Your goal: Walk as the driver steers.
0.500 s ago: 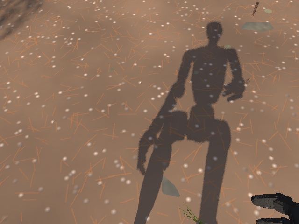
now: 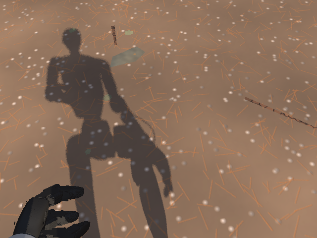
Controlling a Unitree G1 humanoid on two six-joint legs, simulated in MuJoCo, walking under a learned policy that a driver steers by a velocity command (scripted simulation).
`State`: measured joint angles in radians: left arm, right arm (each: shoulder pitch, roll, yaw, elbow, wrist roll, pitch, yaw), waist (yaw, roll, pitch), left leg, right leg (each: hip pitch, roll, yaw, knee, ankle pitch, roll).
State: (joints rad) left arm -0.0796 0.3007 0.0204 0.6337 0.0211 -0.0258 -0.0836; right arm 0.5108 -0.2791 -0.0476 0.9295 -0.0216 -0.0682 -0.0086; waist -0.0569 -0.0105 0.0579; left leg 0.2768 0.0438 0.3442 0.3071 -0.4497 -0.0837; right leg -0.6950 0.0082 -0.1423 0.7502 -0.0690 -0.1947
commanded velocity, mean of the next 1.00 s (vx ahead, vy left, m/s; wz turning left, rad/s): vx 1.00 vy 0.00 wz -0.99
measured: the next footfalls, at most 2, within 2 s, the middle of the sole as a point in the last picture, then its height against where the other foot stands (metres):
right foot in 0.04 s outside the picture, level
left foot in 0.46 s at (158, 180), level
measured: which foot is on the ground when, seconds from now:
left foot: down 0.00-0.04, up 0.06-0.44, down 0.46-0.90, up 0.92-1.00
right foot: up 0.00-0.02, down 0.04-0.44, up 0.46-0.90, down 0.92-1.00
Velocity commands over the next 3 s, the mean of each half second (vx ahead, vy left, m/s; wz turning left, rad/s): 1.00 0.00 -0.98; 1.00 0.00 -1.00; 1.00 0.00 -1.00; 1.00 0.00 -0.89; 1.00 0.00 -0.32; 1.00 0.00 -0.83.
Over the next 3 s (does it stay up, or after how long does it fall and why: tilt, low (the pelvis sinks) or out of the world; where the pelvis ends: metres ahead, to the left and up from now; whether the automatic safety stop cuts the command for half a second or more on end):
stays up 0.59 -2.05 0.02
